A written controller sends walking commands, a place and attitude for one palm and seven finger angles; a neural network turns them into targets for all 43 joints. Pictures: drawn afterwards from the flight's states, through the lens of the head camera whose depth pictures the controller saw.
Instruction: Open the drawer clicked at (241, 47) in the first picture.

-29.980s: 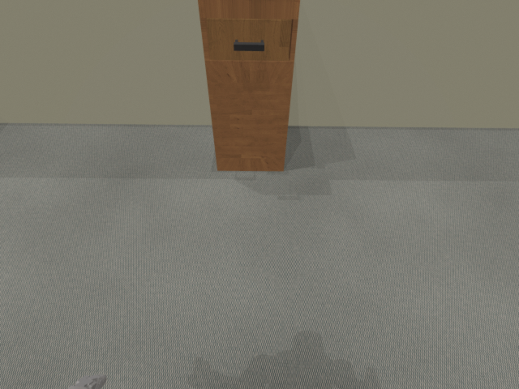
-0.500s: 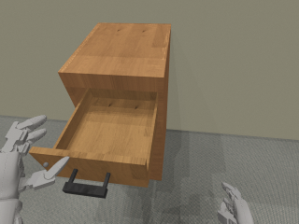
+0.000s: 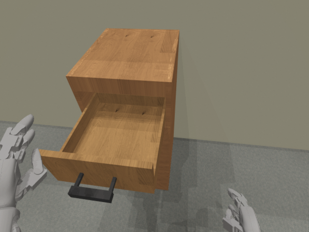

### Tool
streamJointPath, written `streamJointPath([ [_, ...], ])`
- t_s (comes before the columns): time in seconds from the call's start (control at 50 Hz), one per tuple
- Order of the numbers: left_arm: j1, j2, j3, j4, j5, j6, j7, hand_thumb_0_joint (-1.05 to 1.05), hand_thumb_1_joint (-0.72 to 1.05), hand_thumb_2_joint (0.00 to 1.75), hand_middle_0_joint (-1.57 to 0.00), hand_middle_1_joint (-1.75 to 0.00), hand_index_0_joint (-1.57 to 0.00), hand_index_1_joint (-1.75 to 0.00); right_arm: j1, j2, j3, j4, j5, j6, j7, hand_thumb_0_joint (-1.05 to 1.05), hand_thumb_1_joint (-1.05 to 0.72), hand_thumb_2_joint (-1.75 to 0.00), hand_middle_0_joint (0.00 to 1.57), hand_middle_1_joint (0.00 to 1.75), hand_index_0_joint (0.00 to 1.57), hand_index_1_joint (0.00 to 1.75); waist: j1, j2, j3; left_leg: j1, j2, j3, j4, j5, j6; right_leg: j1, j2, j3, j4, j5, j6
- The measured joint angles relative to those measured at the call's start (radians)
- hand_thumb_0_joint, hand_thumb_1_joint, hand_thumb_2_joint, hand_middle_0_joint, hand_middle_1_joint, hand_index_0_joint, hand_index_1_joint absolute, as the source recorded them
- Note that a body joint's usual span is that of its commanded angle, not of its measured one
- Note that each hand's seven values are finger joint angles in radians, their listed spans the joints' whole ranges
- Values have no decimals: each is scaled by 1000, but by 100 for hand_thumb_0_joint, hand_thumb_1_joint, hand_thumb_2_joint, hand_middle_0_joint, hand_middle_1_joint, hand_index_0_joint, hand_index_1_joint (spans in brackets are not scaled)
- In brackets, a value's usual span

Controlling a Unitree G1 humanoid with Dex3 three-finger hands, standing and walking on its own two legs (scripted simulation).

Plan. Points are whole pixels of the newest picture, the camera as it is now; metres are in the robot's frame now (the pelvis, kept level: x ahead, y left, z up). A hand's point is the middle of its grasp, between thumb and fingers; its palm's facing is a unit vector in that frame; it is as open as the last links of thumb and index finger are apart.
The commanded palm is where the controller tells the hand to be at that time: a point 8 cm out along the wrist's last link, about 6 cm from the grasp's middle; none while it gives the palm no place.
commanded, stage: step back with the hand held close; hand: left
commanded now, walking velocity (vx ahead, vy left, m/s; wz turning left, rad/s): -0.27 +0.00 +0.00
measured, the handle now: (94, 186) +0.24 +0.21 -0.04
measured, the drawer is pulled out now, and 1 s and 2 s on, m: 0.29 0.29 0.29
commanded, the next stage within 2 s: stop stepping back and stand still in 1.28 s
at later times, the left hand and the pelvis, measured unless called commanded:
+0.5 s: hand (18, 192) +0.14 +0.26 +0.16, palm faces +0.33 -0.80 -0.50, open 7.4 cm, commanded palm +0.08 +0.30 +0.17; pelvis -0.05 +0.02 -0.01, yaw +1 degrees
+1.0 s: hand out of the picture +0.08 +0.24 +0.16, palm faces +0.38 -0.79 -0.47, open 7.4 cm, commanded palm +0.01 +0.28 +0.17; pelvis -0.12 +0.00 -0.02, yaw +1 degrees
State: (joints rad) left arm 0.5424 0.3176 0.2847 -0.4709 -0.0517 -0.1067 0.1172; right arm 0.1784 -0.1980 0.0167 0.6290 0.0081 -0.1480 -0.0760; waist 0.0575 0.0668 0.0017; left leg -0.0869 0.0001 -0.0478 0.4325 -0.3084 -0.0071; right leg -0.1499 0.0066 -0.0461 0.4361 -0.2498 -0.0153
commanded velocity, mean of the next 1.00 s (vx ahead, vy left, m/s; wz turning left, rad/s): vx -0.30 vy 0.00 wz -0.03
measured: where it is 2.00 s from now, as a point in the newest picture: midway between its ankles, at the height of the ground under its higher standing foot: outside the picture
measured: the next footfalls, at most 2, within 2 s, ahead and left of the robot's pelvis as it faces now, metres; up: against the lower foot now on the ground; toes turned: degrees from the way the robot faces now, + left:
right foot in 0.94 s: -0.09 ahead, -0.11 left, +0.00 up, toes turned +1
left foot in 1.24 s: -0.13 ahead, +0.12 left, +0.00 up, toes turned +3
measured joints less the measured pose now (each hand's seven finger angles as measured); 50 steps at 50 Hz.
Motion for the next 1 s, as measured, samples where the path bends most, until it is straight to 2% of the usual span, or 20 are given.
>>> streamJointPath([
  [0.04, -6, 3, 8, 1, -1, -7, -4, 1, 88, 90, -21, -31, -21, -31, 6, -3, 0, -9, 4, 5, 2, 1, -90, -90, 20, 30, 20, 30, -4, 4, 1, -8, -1, -3, 6, 0, 1, -4, -1, -3, 1, 1, 1],
  [0.14, -12, 19, 69, -13, 6, -65, -2, 1, 88, 90, -21, -30, -21, -30, -6, -17, -1, -36, 6, 46, 11, 1, -90, -90, 20, 30, 20, 30, -41, 2, 17, -88, -2, -24, 49, 2, 5, -56, -2, -25, -2, 19, 2],
  [0.22, 38, 18, 57, -50, 7, -80, -4, 1, 89, 90, -21, -30, -20, -30, -18, -33, -16, -47, 8, 79, 14, 1, -90, -90, 20, 30, 20, 30, -61, -16, 32, -137, -13, -20, 64, 11, 12, -105, -13, -20, 12, 30, 9],
  [0.3, 100, 44, 48, -93, 10, -73, -6, 1, 89, 90, -21, -30, -21, -30, -17, -36, -33, -61, 9, 105, 6, 1, -90, -90, 20, 30, 20, 30, -72, -44, 39, -168, -29, -11, 71, 21, 20, -144, -29, -11, 35, 33, 20],
  [0.46, 120, 109, 111, -169, 4, -81, 11, 1, 89, 90, -21, -30, -21, -30, -20, -5, -29, -85, 3, 104, 1, 1, -90, -90, 20, 30, 20, 30, -62, -97, 36, -214, -45, -1, 103, 35, 27, -199, -45, -1, 83, 41, 27],
  [0.6, 89, 79, 109, -161, 12, -95, 22, 1, 89, 90, -21, -30, -21, -30, -27, 20, 0, -97, -6, 81, 12, 1, -90, -90, 20, 30, 20, 30, -49, -96, 16, -258, -37, 0, 159, 33, 17, -244, -37, -1, 138, 40, 16],
  [0.72, 65, 34, 59, -157, 15, -98, 29, 1, 89, 90, -21, -30, -21, -30, -15, -6, -2, -75, -3, 79, 19, 1, -90, -90, 20, 30, 21, 30, -53, -73, 6, -321, -21, -13, 238, -44, 20, -264, -25, -24, 129, 68, 4],
  [0.78, 68, 43, 57, -170, 16, -96, 36, 1, 89, 90, -21, -30, -21, -30, -4, -18, -5, -58, -6, 89, 11, 1, -90, -90, 20, 30, 21, 30, -57, -88, 15, -313, -17, 2, 196, 57, 16, -269, -33, -23, 131, 75, 10],
  [0.84, 78, 70, 86, -165, 25, -100, 45, 1, 89, 90, -21, -30, -21, -30, 16, -10, -12, -60, -7, 85, 0, 1, -90, -90, 20, 30, 21, 30, -65, -93, 16, -315, -13, 4, 182, 84, 15, -292, -16, 2, 210, -42, 20],
  [0.9, 82, 91, 116, -155, 29, -104, 51, 1, 89, 90, -21, -30, -21, -30, 45, 7, -15, -65, -13, 63, 2, 1, -90, -90, 20, 30, 20, 30, -74, -83, -5, -340, -4, -15, 170, 91, 8, -260, 11, 21, 282, -99, 19],
  [0.94, 90, 99, 135, -163, 23, -112, 51, 1, 89, 90, -21, -30, -21, -30, 50, 15, -9, -59, -13, 46, 12, 1, -90, -90, 20, 30, 20, 30, -66, -91, -17, -364, -1, -8, 172, 100, 1, -200, 9, 28, 230, -77, 17],
  [0.96, 92, 100, 142, -168, 19, -118, 50, 1, 89, 90, -21, -30, -21, -30, 42, 19, -5, -53, -14, 39, 17, 1, -90, -90, 20, 30, 20, 30, -58, -98, -19, -379, 3, 1, 176, 102, -4, -175, 9, 35, 180, -115, 12],
  [1.0, 66, 78, 124, -158, 16, -128, 38, 1, 89, 90, -21, -30, -20, -30, 6, 12, -1, -32, -14, 31, 25, 1, -90, -90, 20, 30, 20, 30, -53, -64, 12, -391, 35, -9, 175, 117, -15, -169, 41, 27, 134, -94, 0],
])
